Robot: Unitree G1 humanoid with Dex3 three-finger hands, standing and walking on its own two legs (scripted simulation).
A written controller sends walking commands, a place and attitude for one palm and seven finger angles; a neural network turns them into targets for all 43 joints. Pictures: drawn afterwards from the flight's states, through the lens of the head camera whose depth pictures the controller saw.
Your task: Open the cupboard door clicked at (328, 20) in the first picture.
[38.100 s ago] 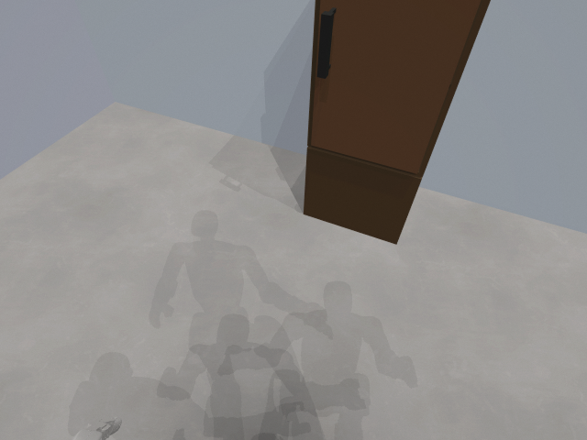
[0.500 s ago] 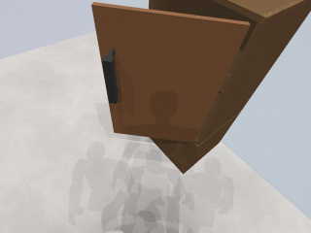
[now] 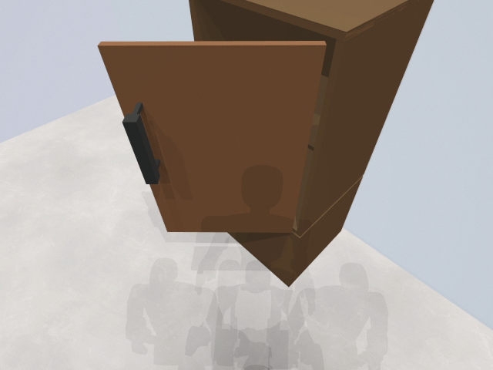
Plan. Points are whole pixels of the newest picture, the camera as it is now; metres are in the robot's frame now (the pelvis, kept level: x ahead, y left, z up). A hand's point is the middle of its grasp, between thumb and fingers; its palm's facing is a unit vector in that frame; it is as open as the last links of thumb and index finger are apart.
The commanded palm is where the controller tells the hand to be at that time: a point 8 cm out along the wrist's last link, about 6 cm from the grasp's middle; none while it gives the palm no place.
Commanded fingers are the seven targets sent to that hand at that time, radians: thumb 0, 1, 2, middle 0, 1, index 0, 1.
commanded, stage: come to a stop and stand still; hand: left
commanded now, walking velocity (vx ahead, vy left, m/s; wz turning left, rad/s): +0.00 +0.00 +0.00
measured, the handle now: (146, 144) +0.55 +0.24 +0.06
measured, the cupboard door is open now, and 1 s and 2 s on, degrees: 44 44 44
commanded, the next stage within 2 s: look again from close up in 0.38 s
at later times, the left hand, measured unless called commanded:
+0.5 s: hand out of the picture +0.01 +0.16 -0.16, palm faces -0.01 -0.98 -0.20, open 7.4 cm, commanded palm none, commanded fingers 0.00 0.90 0.90 -0.20 -0.30 -0.20 -0.30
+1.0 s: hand out of the picture +0.04 +0.18 -0.16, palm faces -0.02 -0.98 -0.20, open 7.4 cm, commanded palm none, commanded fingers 0.00 0.90 0.90 -0.20 -0.30 -0.20 -0.30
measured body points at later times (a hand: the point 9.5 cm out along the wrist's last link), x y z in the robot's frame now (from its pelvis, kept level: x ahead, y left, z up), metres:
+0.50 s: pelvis +0.02 -0.01 +0.01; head +0.03 -0.01 +0.46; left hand +0.01 +0.21 -0.14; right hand +0.00 -0.22 -0.15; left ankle -0.01 +0.10 -0.73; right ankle -0.01 -0.06 -0.73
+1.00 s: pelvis +0.03 +0.00 +0.01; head +0.04 +0.00 +0.46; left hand +0.04 +0.23 -0.15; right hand +0.02 -0.22 -0.15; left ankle -0.01 +0.10 -0.73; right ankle -0.01 -0.06 -0.73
